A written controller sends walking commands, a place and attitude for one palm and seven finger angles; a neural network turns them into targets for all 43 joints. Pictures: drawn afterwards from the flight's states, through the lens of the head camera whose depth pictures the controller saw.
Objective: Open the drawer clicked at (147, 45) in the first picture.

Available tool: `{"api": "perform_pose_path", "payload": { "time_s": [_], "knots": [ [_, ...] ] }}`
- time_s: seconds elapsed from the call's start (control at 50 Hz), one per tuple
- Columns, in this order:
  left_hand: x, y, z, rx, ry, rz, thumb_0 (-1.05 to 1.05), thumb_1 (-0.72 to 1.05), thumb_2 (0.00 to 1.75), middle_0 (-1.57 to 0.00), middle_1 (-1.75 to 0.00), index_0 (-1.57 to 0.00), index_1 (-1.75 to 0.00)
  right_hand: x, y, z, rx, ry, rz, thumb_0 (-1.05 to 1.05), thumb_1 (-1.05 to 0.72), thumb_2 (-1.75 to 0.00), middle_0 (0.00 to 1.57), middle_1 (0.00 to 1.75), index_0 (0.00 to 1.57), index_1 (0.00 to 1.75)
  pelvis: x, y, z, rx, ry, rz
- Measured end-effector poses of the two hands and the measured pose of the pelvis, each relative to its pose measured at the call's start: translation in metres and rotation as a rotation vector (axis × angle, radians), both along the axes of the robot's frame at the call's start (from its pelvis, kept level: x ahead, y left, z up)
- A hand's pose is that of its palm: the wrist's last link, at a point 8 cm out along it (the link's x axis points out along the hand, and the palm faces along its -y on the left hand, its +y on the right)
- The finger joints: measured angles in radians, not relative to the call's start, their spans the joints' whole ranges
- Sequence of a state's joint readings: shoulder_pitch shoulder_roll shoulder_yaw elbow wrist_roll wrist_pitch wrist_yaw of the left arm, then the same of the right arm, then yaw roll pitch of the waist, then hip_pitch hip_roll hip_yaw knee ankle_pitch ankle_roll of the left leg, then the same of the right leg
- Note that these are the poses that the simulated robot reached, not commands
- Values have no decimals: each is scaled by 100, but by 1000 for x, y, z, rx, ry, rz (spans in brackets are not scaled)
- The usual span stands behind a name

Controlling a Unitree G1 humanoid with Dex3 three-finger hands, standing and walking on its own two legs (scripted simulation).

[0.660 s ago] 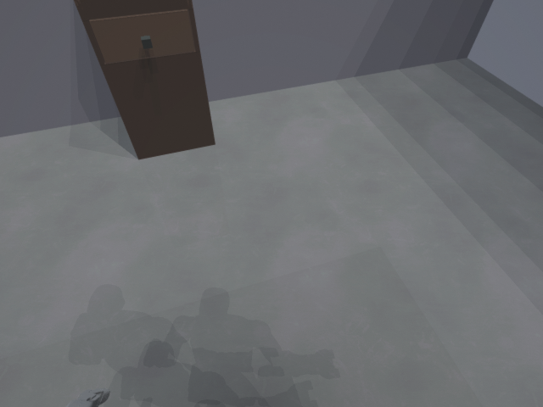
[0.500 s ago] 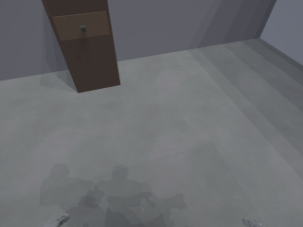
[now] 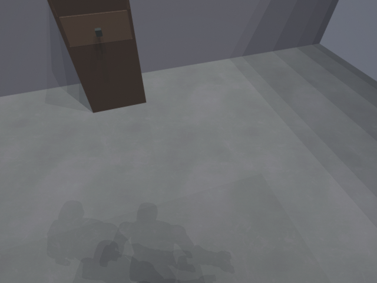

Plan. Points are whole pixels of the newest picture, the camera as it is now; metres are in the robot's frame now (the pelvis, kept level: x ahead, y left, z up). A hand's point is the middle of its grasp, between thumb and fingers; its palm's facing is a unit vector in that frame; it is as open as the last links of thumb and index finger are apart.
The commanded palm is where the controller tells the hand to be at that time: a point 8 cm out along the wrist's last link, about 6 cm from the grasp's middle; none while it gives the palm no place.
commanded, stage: stand and wait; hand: left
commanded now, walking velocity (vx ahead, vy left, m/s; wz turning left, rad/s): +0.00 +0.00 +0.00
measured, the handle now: (98, 31) +1.46 +0.64 -0.13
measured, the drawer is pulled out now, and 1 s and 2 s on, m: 0.00 0.00 0.00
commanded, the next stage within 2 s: look at it before walking up in 0.30 s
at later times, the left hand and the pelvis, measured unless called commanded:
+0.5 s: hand out of the picture +0.06 +0.24 -0.15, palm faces -0.04 -0.94 -0.33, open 7.4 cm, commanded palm none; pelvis -0.02 +0.00 +0.00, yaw +0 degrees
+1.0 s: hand out of the picture +0.06 +0.25 -0.15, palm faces -0.05 -0.94 -0.33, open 7.4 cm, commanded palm none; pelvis -0.01 +0.00 +0.00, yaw -1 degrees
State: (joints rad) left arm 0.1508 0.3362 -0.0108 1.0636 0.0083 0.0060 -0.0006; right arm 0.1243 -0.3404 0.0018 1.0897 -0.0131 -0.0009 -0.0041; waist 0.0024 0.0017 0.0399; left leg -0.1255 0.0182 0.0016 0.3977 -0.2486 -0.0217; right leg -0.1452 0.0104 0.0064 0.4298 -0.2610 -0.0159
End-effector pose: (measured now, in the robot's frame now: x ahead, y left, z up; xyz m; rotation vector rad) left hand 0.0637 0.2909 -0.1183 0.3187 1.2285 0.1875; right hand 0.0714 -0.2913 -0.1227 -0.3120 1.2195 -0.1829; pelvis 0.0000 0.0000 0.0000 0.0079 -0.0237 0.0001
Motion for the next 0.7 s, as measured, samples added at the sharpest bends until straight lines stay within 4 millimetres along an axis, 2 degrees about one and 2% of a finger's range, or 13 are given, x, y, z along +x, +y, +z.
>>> {"api": "perform_pose_path", "payload": {
  "time_s": [0.36, 0.7],
  "knots": [
    [0, -4, 4, -8, -34, -20, 1, 90, 90, -21, -30, -20, -30, -16, 4, 0, 18, -9, -7, 0, -90, -89, 20, 29, 20, 30, -13, 0, 2, 0, -5, -5],
    [-16, -3, 0, -14, 6, -12, 1, 90, 90, -21, -30, -20, -30, -25, 5, 0, 14, 13, -13, 0, -90, -89, 20, 29, 20, 30, -16, 2, 3, 0, -2, -8]
  ]
}}
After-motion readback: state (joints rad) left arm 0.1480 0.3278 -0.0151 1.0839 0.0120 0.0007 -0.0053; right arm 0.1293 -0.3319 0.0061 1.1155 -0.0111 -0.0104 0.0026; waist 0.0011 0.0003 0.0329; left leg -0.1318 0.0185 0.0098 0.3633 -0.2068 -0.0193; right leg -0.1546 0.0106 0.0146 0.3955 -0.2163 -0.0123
